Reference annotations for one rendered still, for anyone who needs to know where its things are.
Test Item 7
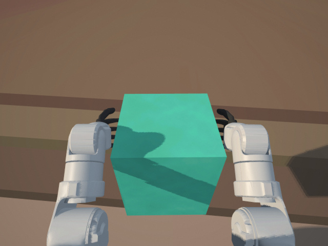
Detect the right robot upper arm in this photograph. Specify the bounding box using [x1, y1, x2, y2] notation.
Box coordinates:
[231, 207, 295, 246]

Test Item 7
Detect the left robot upper arm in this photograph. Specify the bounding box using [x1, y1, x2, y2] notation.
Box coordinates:
[47, 208, 109, 246]

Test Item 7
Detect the robot left hand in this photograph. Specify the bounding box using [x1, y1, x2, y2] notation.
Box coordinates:
[96, 108, 119, 148]

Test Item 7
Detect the robot right hand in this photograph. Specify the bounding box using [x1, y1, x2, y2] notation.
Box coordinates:
[216, 109, 237, 146]

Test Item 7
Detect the carton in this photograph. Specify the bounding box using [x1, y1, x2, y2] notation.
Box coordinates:
[110, 94, 227, 216]

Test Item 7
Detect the left robot forearm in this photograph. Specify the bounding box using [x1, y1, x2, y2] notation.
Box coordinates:
[47, 122, 111, 245]

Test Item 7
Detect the right robot forearm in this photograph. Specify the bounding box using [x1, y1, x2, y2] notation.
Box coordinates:
[223, 122, 295, 240]

